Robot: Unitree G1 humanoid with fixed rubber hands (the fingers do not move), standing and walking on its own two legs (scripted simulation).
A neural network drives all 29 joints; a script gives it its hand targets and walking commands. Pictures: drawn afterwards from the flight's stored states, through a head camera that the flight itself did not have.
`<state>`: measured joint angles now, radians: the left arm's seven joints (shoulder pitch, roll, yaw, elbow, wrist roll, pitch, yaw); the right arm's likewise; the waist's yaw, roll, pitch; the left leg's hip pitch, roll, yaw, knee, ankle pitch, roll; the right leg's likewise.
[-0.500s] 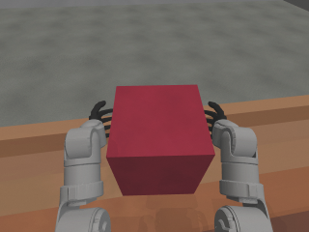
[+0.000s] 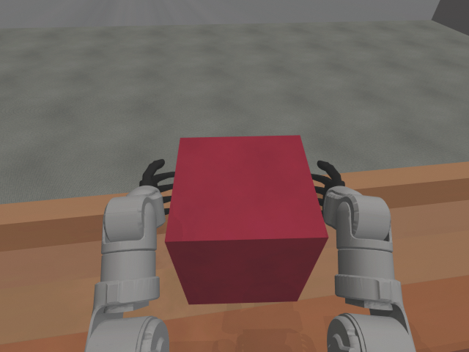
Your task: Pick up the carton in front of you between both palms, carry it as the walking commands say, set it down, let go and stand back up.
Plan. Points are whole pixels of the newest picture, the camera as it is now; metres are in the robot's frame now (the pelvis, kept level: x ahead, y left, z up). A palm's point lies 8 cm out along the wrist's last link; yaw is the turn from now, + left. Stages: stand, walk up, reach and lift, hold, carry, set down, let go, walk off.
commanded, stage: carry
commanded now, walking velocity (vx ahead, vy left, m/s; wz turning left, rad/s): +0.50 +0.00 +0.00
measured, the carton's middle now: (241, 223) +0.33 +0.00 +0.06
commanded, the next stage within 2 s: none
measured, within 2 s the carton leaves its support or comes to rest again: neither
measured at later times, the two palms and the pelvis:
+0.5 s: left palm (177, 158) +0.49 +0.14 +0.08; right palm (310, 153) +0.52 -0.16 +0.08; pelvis +0.18 -0.04 -0.02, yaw +0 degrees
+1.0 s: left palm (204, 129) +0.81 +0.11 -0.06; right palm (293, 134) +0.79 -0.19 -0.06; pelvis +0.48 -0.01 -0.14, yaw +1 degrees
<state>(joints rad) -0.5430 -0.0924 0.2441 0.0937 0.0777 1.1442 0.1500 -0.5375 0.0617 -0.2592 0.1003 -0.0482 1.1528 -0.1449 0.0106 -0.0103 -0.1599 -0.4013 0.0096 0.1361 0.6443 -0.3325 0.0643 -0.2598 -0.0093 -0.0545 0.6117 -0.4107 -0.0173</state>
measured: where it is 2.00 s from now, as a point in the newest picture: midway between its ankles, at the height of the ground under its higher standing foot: (239, 222)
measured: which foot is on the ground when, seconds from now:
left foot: down 0.00-0.40, up 0.42-0.78, down 0.80-1.00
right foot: down 0.00-0.04, up 0.06-0.36, down 0.38-0.78, up 0.80-1.00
